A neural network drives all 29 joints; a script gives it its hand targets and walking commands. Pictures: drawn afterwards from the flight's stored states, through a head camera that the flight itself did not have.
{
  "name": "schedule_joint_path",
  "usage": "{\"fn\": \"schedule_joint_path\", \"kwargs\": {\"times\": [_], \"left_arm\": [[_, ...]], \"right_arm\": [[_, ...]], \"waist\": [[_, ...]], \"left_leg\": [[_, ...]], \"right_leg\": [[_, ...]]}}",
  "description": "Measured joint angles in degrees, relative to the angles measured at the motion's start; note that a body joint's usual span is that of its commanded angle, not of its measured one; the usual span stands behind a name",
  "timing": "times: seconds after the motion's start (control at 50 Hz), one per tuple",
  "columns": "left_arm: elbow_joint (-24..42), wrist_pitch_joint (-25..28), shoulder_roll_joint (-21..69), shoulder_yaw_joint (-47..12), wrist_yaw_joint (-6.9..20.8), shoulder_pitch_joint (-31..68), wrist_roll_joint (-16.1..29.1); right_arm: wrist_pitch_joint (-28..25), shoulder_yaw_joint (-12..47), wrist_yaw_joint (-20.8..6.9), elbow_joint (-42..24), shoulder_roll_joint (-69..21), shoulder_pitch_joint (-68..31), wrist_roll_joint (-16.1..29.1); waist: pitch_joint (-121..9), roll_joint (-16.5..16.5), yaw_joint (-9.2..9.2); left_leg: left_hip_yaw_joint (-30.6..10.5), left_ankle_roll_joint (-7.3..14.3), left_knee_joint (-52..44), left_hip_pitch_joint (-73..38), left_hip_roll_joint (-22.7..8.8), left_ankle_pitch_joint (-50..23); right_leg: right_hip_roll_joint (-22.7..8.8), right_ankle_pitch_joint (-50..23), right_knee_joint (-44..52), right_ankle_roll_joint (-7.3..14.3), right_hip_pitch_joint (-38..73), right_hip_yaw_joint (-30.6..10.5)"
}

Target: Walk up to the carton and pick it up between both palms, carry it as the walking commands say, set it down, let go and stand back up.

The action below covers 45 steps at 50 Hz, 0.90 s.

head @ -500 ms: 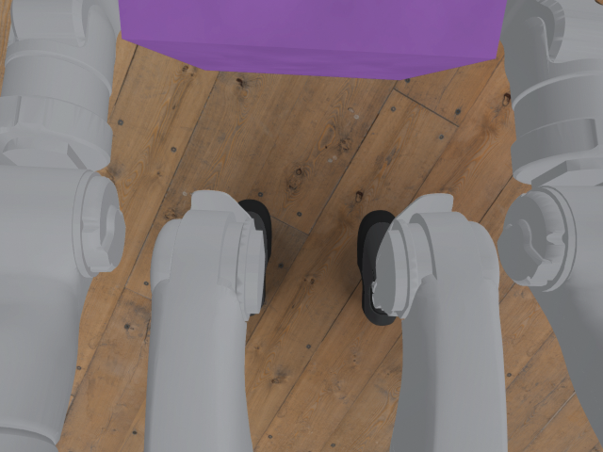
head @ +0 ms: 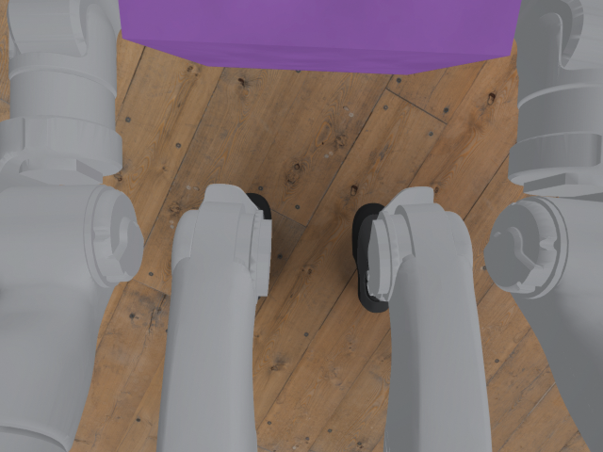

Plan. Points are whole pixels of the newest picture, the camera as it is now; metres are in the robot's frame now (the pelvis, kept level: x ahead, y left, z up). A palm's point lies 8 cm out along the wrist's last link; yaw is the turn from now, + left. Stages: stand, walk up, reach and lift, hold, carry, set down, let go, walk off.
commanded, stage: reach and lift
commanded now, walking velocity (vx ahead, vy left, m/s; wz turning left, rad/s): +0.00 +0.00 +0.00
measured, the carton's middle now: out of the picture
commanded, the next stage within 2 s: none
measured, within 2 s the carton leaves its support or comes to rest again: neither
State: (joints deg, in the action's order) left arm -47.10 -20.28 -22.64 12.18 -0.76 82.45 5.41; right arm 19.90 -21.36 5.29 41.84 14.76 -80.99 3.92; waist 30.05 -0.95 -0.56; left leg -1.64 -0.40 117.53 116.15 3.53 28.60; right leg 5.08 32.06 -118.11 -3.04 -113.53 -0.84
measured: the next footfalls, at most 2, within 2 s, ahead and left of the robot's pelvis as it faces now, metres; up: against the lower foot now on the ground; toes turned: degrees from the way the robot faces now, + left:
none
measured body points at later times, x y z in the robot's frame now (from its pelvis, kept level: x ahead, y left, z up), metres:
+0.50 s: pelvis -0.01 -0.01 +0.05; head +0.34 +0.01 +0.32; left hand +0.54 +0.20 -0.07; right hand +0.55 -0.17 -0.05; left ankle +0.14 +0.11 -0.38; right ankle +0.13 -0.12 -0.38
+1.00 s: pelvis -0.02 +0.00 +0.11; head +0.32 +0.01 +0.40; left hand +0.52 +0.19 +0.00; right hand +0.53 -0.18 +0.02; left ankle +0.14 +0.11 -0.38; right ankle +0.13 -0.12 -0.38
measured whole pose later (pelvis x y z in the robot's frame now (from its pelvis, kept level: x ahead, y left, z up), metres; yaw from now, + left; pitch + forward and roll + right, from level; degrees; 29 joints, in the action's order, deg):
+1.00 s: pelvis -0.02 +0.00 +0.11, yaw +1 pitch +21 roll -1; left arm -35.1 -26.1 -16.5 18.9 1.6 72.0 -0.2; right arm 26.5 -25.5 2.3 29.3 9.3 -71.4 -1.8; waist 30.0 -0.7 0.1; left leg -3.2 -1.6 96.4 93.5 4.8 23.8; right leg 6.1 26.4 -97.1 -2.7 -91.9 -2.8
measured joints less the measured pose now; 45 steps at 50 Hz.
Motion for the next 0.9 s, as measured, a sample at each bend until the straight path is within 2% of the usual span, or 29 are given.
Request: {"fn": "schedule_joint_path", "kwargs": {"times": [0.14, 0.42, 0.58, 0.66, 0.76, 0.9], "left_arm": [[5.2, -2.2, 2.3, 3.0, 0.6, -3.5, -1.1], [7.2, -3.5, 3.7, 6.3, 2.2, -4.7, -3.9], [9.1, -5.1, 3.6, 5.8, 2.4, -5.7, -4.1], [8.1, -5.1, 4.3, 6.5, 2.6, -5.8, -5.1], [10.0, -4.9, 5.2, 6.5, 2.4, -8.1, -4.9], [11.1, -5.1, 5.9, 6.9, 2.4, -9.7, -5.1]], "right_arm": [[2.6, -1.4, -0.3, -6.4, -1.9, 4.0, -1.1], [4.7, -3.1, -1.4, -8.4, -3.1, 4.0, -3.7], [5.5, -3.8, -1.7, -9.6, -4.0, 5.0, -4.4], [5.3, -4.9, -2.6, -9.2, -4.5, 5.7, -5.8], [6.2, -4.0, -2.6, -11.9, -4.8, 7.7, -5.9], [6.5, -4.2, -2.8, -12.3, -5.3, 8.6, -5.9]], "waist": [[0.1, 0.7, -0.14], [0.0, -0.1, -0.04], [0.0, 0.2, 0.05], [-0.1, 0.7, 0.02], [0.0, 1.2, 0.19], [-0.1, 0.6, 0.69]], "left_leg": [[0.0, -0.2, -2.9, -3.4, 0.2, -0.1], [-0.8, -1.2, -8.8, -8.7, 0.6, -2.4], [-1.1, -1.2, -12.4, -12.3, 1.0, -3.4], [-1.1, -1.0, -14.3, -14.3, 1.1, -3.7], [-1.1, -0.8, -16.4, -16.7, 1.1, -4.0], [-1.3, -1.0, -19.0, -20.0, 1.2, -4.4]], "right_leg": [[0.2, -0.3, 2.7, 0.0, 3.1, -0.4], [0.7, -2.9, 8.5, 0.5, 7.8, -0.6], [0.6, -3.9, 12.1, 0.4, 11.5, -0.9], [0.6, -4.1, 14.0, 0.3, 13.6, -1.2], [0.7, -4.5, 16.2, 0.1, 16.0, -1.5], [0.9, -5.2, 18.9, 0.2, 19.2, -1.8]]}}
